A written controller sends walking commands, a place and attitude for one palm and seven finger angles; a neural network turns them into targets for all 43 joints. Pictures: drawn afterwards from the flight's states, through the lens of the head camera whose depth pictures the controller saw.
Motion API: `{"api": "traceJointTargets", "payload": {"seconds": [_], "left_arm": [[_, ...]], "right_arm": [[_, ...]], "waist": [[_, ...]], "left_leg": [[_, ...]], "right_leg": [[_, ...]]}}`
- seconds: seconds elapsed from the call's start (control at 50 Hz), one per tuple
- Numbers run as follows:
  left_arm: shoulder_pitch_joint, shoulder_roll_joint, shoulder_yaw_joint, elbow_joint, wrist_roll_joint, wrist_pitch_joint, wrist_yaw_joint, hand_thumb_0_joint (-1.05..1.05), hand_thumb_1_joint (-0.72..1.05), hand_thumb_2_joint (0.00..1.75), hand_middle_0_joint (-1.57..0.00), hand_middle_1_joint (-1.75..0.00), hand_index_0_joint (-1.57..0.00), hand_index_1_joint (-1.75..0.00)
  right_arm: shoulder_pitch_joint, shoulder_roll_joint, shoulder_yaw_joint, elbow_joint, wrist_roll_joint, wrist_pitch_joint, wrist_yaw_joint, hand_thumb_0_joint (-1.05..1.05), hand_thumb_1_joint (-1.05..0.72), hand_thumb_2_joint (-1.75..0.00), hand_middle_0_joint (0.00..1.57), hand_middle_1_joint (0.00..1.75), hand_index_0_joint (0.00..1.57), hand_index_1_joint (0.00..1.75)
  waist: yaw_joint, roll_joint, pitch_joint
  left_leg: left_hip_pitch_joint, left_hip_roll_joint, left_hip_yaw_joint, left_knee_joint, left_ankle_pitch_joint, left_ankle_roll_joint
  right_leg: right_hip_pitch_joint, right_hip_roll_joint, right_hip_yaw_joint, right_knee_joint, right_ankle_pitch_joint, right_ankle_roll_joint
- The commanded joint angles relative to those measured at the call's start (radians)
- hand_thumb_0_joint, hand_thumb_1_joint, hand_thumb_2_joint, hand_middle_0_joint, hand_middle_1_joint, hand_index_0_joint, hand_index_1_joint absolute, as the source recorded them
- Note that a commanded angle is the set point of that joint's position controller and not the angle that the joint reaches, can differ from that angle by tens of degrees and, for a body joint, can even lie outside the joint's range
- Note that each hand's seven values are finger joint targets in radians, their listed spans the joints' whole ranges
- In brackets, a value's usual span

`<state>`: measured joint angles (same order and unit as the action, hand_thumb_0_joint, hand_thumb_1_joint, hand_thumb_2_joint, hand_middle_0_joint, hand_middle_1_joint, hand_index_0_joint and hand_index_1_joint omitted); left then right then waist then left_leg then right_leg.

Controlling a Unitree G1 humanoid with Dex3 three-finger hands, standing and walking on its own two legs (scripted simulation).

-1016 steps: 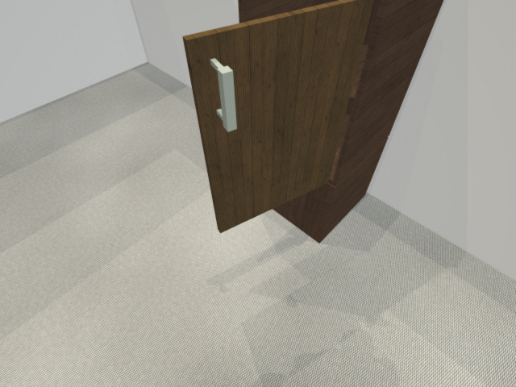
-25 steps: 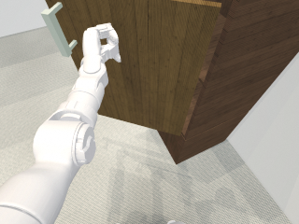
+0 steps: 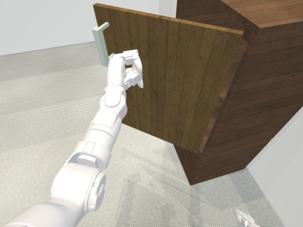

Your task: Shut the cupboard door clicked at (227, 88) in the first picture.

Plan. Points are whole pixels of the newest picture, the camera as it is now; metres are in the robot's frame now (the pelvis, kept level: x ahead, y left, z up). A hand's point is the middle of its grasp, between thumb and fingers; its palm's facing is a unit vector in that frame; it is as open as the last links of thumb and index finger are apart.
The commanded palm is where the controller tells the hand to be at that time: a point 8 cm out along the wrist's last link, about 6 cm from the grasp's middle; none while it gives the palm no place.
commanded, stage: draw the hand back to the body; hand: left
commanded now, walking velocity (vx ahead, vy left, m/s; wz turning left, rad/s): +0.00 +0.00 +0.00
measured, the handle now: (105, 44) +0.63 +0.14 +0.16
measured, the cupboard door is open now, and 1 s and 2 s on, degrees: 48 48 48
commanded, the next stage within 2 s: step back with the hand held close in 1.70 s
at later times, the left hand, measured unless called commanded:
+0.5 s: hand (103, 100) +0.38 +0.11 +0.16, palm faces -0.04 -1.00 +0.00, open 3.1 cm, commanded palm +0.34 +0.16 +0.17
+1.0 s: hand (35, 137) +0.26 +0.22 +0.18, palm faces +0.22 -0.93 -0.28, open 3.8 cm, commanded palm +0.22 +0.27 +0.19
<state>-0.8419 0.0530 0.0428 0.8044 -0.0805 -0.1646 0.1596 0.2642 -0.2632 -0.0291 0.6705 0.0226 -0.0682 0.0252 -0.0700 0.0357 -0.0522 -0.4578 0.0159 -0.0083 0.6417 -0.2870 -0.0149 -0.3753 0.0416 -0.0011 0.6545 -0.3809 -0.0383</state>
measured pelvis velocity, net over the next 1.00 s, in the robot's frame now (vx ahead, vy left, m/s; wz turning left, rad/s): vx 0.00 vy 0.03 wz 0.00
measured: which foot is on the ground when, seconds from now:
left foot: down 0.00-1.00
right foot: down 0.00-1.00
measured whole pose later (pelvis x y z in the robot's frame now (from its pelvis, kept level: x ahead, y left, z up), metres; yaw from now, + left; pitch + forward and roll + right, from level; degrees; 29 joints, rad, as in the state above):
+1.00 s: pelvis +0.00 +0.03 +0.02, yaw +0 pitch -4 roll +0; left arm 0.14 0.30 0.11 -0.26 -0.07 -0.02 0.07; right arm 0.17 -0.21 0.07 0.61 0.01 0.02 -0.05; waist 0.05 0.07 0.02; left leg -0.14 -0.02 0.01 0.42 -0.21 0.02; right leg -0.04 0.01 0.02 0.39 -0.27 0.00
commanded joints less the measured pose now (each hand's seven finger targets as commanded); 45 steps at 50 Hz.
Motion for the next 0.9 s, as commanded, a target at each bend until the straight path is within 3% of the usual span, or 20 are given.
{"api": "traceJointTargets", "payload": {"seconds": [0.0,0.06,0.1,0.12,0.18,0.24,0.26,0.28,0.34,0.4,0.42,0.48,0.6,0.62,0.64,0.72,0.76,0.82,0.86,0.88], "left_arm": [[-0.557,0.178,0.071,-0.025,0.018,0.045,0.007,0.0,0.9,0.9,-1.3,-1.5,-1.3,-1.5],[-0.566,0.181,0.11,0.045,-0.025,0.104,-0.001,0.0,0.9,0.9,-1.3,-1.5,-1.3,-1.5],[-0.577,0.18,0.14,-0.008,-0.06,0.077,-0.011,0.0,0.9,0.9,-1.3,-1.5,-1.3,-1.5],[-0.509,0.218,0.185,-0.056,-0.067,0.049,-0.02,0.0,0.9,0.9,-1.3,-1.5,-1.3,-1.5],[-0.321,0.213,0.177,-0.268,-0.051,-0.057,-0.047,0.0,0.9,0.9,-1.3,-1.5,-1.3,-1.5],[-0.128,0.196,0.118,-0.437,-0.008,-0.077,-0.083,0.0,0.9,0.9,-1.3,-1.5,-1.3,-1.5],[-0.045,0.197,0.102,-0.448,-0.004,-0.049,-0.098,0.0,0.9,0.9,-1.3,-1.5,-1.3,-1.5],[-0.046,0.166,0.06,-0.492,-0.009,-0.013,-0.118,0.0,0.9,0.9,-1.3,-1.5,-1.3,-1.5],[-0.058,0.162,0.041,-0.64,-0.071,0.108,-0.158,0.0,0.9,0.9,-1.3,-1.5,-1.3,-1.5],[-0.097,0.161,0.026,-0.828,-0.109,0.16,-0.159,0.0,0.9,0.9,-1.3,-1.5,-1.3,-1.5],[-0.092,0.193,0.054,-0.879,-0.112,0.159,-0.151,0.0,0.9,0.9,-1.3,-1.5,-1.3,-1.5],[0.031,0.209,0.059,-0.958,-0.101,0.157,-0.141,0.0,0.9,0.9,-1.3,-1.5,-1.3,-1.5],[0.309,0.228,0.086,-0.851,-0.11,0.311,-0.197,0.0,0.9,0.9,-1.16,-1.35,-1.16,-1.35],[0.364,0.256,0.025,-0.97,-0.043,0.205,-0.169,0.0,0.9,0.9,-1.13,-1.32,-1.13,-1.32],[0.469,0.257,0.051,-0.913,-0.035,0.176,-0.154,0.0,0.9,0.9,-1.11,-1.29,-1.11,-1.29],[0.53,0.29,0.054,-1.116,-0.019,0.131,-0.137,0.0,0.9,0.9,-1.0,-1.17,-1.0,-1.17],[0.524,0.351,0.093,-1.19,-0.01,0.11,-0.12,0.0,0.9,0.9,-0.94,-1.11,-0.94,-1.11],[0.509,0.358,0.096,-1.32,0.005,0.082,-0.096,0.0,0.9,0.9,-0.86,-1.02,-0.86,-1.02],[0.581,0.397,0.134,-1.33,0.012,0.076,-0.08,0.0,0.9,0.9,-0.81,-0.96,-0.81,-0.96],[0.624,0.366,0.118,-1.339,0.008,0.076,-0.078,0.0,0.9,0.9,-0.78,-0.93,-0.78,-0.93]], "right_arm": [[0.063,-0.103,-0.013,-0.06,0.015,0.006,-0.016,0.0,-0.9,-0.9,0.2,0.3,0.2,0.3],[0.054,-0.109,-0.003,-0.072,0.016,0.028,-0.022,0.0,-0.9,-0.9,0.2,0.3,0.2,0.3],[0.048,-0.104,-0.001,-0.091,0.011,0.022,-0.021,0.0,-0.9,-0.9,0.2,0.3,0.2,0.3],[0.046,-0.104,-0.003,-0.107,0.009,0.018,-0.021,0.0,-0.9,-0.9,0.2,0.3,0.2,0.3],[0.04,-0.092,-0.004,-0.155,0.005,0.001,-0.008,0.0,-0.9,-0.9,0.2,0.3,0.2,0.3],[0.031,-0.088,-0.016,-0.178,0.011,-0.003,0.01,0.0,-0.9,-0.9,0.2,0.3,0.2,0.3],[0.022,-0.094,-0.021,-0.186,0.018,0.006,0.009,0.0,-0.9,-0.9,0.2,0.3,0.2,0.3],[-0.004,-0.092,-0.017,-0.192,0.029,0.012,0.008,0.0,-0.9,-0.9,0.2,0.3,0.2,0.3],[-0.066,-0.098,-0.015,-0.21,0.048,0.026,-0.021,0.0,-0.9,-0.9,0.2,0.3,0.2,0.3],[-0.124,-0.084,0.0,-0.219,0.05,0.01,-0.053,0.0,-0.9,-0.9,0.2,0.3,0.2,0.3],[-0.133,-0.083,0.004,-0.216,0.049,0.003,-0.061,0.0,-0.9,-0.9,0.2,0.3,0.2,0.3],[-0.155,-0.071,0.017,-0.211,0.043,-0.013,-0.067,0.0,-0.9,-0.9,0.2,0.3,0.2,0.3],[-0.201,-0.084,0.034,-0.225,0.054,0.036,-0.065,0.0,-0.9,-0.9,0.2,0.3,0.2,0.3],[-0.219,-0.052,0.044,-0.242,0.03,0.036,-0.074,0.0,-0.9,-0.9,0.2,0.3,0.2,0.3],[-0.212,-0.058,0.044,-0.229,0.022,0.044,-0.076,0.0,-0.9,-0.9,0.2,0.3,0.2,0.3],[-0.226,-0.049,0.05,-0.258,0.014,0.068,-0.074,0.0,-0.9,-0.9,0.2,0.3,0.2,0.3],[-0.229,-0.055,0.054,-0.257,0.008,0.068,-0.081,0.0,-0.9,-0.9,0.2,0.3,0.2,0.3],[-0.234,-0.048,0.055,-0.252,0.002,0.047,-0.087,0.0,-0.9,-0.9,0.2,0.3,0.2,0.3],[-0.228,-0.057,0.056,-0.236,-0.004,0.035,-0.089,0.0,-0.9,-0.9,0.2,0.3,0.2,0.3],[-0.23,-0.049,0.056,-0.238,-0.004,0.031,-0.091,0.0,-0.9,-0.9,0.2,0.3,0.2,0.3]], "waist": [[-0.045,-0.141,-0.258],[-0.033,-0.139,-0.259],[-0.019,-0.148,-0.318],[0.014,-0.13,-0.368],[0.063,-0.106,-0.468],[0.077,-0.105,-0.44],[0.076,-0.135,-0.404],[0.062,-0.132,-0.335],[0.055,-0.119,-0.26],[0.055,-0.049,-0.247],[0.061,-0.042,-0.27],[0.076,0.009,-0.287],[0.09,-0.104,-0.124],[0.079,-0.099,0.005],[0.083,-0.119,0.013],[0.084,-0.038,-0.085],[0.086,-0.015,-0.098],[0.079,0.115,-0.142],[0.089,0.11,-0.141],[0.085,0.104,-0.137]], "left_leg": [[0.196,-0.053,0.039,-0.036,0.107,0.056],[0.184,-0.053,0.036,-0.046,0.128,0.053],[0.202,-0.051,0.035,-0.039,0.184,0.051],[0.21,-0.052,0.041,-0.036,0.223,0.048],[0.266,-0.048,0.05,-0.028,0.367,0.049],[0.289,-0.037,0.064,-0.033,0.411,0.052],[0.285,-0.033,0.066,-0.038,0.393,0.056],[0.282,-0.029,0.069,-0.054,0.357,0.059],[0.305,-0.029,0.066,-0.083,0.258,0.065],[0.364,-0.027,0.049,-0.1,0.229,0.067],[0.385,-0.026,0.039,-0.102,0.237,0.063],[0.42,-0.025,0.031,-0.113,0.266,0.058],[0.339,-0.029,0.029,-0.162,0.16,0.052],[0.334,-0.034,0.015,-0.198,0.148,0.054],[0.338,-0.029,0.011,-0.206,0.136,0.052],[0.413,-0.02,0.016,-0.226,0.181,0.053],[0.437,-0.018,0.011,-0.242,0.178,0.053],[0.509,-0.012,-0.001,-0.256,0.208,0.044],[0.517,-0.011,-0.008,-0.264,0.221,0.043],[0.516,-0.01,-0.006,-0.267,0.231,0.043]], "right_leg": [[-0.025,-0.017,0.016,-0.14,0.357,0.057],[0.001,-0.019,0.014,-0.144,0.371,0.051],[0.043,-0.016,0.009,-0.124,0.444,0.045],[0.089,-0.016,0.013,-0.109,0.496,0.04],[0.165,-0.011,0.001,-0.061,0.638,0.028],[0.173,-0.011,-0.004,-0.057,0.689,0.032],[0.175,-0.011,-0.008,-0.069,0.668,0.037],[0.148,-0.012,-0.008,-0.094,0.642,0.042],[0.127,-0.005,-0.009,-0.157,0.514,0.047],[0.11,-0.001,-0.015,-0.183,0.413,0.039],[0.113,0.001,-0.019,-0.182,0.403,0.033],[0.129,-0.002,-0.026,-0.173,0.398,0.025],[0.122,-0.01,-0.029,-0.219,0.305,0.032],[0.078,-0.028,0.013,-0.279,0.279,0.042],[0.086,-0.028,0.009,-0.288,0.259,0.041],[0.165,-0.032,0.01,-0.297,0.294,0.034],[0.183,-0.028,0.01,-0.319,0.273,0.03],[0.194,-0.023,0.001,-0.32,0.274,0.016],[0.209,-0.018,-0.003,-0.334,0.273,0.013],[0.219,-0.022,-0.006,-0.327,0.287,0.014]]}}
